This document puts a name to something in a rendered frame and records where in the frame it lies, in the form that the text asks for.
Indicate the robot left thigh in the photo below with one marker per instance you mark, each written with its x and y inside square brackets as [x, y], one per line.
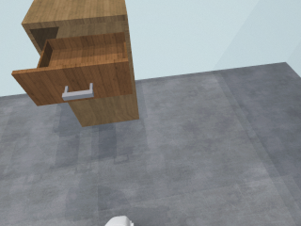
[119, 221]

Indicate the drawer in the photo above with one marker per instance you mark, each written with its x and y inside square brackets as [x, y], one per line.
[76, 62]

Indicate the cabinet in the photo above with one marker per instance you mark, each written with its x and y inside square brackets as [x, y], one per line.
[57, 19]

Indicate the handle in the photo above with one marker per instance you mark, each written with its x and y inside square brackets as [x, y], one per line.
[81, 94]

